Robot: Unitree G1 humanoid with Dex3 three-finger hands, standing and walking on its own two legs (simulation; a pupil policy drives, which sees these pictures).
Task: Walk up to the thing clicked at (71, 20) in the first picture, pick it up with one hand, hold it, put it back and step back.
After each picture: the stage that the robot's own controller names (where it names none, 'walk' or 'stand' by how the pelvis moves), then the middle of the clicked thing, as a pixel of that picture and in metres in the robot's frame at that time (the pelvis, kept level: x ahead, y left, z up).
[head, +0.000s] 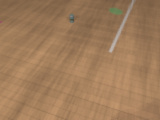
stand; (71, 18) +2.17 +0.17 -0.72
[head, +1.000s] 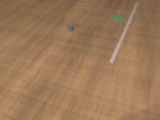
walk; (71, 27) +2.03 +0.29 -0.72
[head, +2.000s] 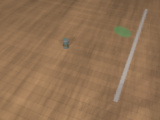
walk; (65, 43) +1.45 +0.27 -0.71
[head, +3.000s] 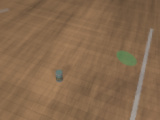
walk; (59, 76) +0.98 +0.22 -0.70
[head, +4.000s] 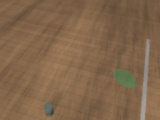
walk; (49, 110) +0.64 +0.24 -0.71
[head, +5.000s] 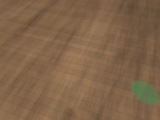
stand; out of the picture +0.45 +0.21 -0.70
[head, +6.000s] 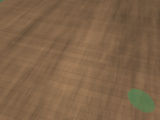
stand; out of the picture +0.42 +0.20 -0.72
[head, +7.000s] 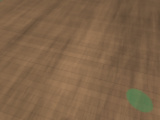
stand; out of the picture +0.43 +0.21 -0.73
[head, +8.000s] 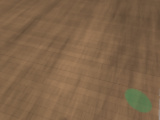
stand; out of the picture +0.42 +0.22 -0.73
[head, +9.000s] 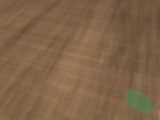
stand; out of the picture +0.41 +0.22 -0.73
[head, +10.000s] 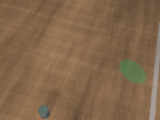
go down; (44, 112) +0.45 +0.22 -0.64
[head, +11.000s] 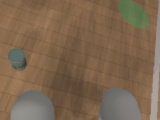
go down; (18, 60) +0.50 +0.26 -0.29
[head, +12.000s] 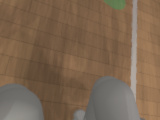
close in; out of the picture +0.48 +0.29 -0.24
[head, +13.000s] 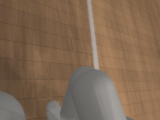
close; out of the picture +0.47 +0.31 -0.22
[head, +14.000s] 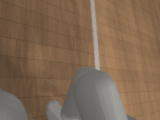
lift; out of the picture +0.46 +0.31 -0.23
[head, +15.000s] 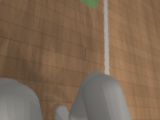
lift; out of the picture +0.42 +0.26 -0.21
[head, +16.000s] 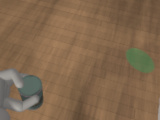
lift; (31, 93) +0.34 +0.17 -0.01
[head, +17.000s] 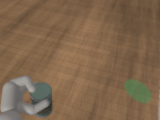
hold; (42, 100) +0.33 +0.15 +0.00
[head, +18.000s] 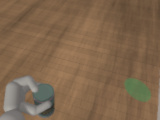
hold; (44, 101) +0.33 +0.14 -0.01
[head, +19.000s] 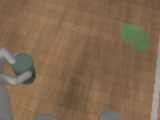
crouch; (24, 70) +0.42 +0.19 -0.08
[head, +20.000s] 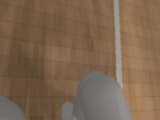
lower; out of the picture +0.46 +0.28 -0.20
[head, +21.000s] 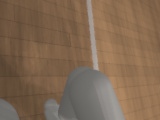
lower; out of the picture +0.45 +0.29 -0.23
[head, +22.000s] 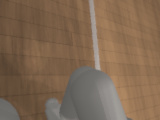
lower; out of the picture +0.45 +0.30 -0.23
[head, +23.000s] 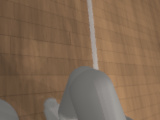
lower; out of the picture +0.46 +0.30 -0.23
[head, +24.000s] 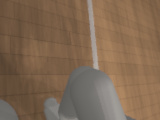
loosen; out of the picture +0.46 +0.30 -0.23
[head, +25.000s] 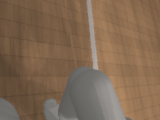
withdraw; out of the picture +0.45 +0.29 -0.24
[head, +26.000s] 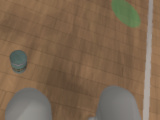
walk; (18, 62) +0.48 +0.24 -0.28
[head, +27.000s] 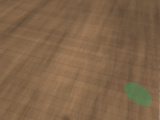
stand; out of the picture +0.42 +0.17 -0.65
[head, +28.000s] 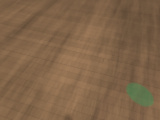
stand; out of the picture +0.43 +0.19 -0.67
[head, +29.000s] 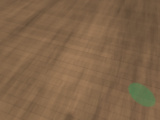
stand; out of the picture +0.44 +0.18 -0.67
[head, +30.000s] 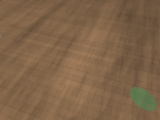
walk; out of the picture +0.43 +0.18 -0.72
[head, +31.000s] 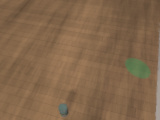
walk; (63, 110) +0.54 +0.19 -0.70
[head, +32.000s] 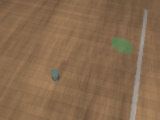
walk; (55, 75) +0.82 +0.22 -0.70
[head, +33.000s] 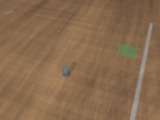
stand; (66, 71) +1.06 +0.20 -0.71
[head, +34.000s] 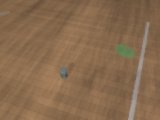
stand; (63, 73) +1.04 +0.20 -0.73
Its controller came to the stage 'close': yes
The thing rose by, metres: 0.70
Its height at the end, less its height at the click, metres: +0.00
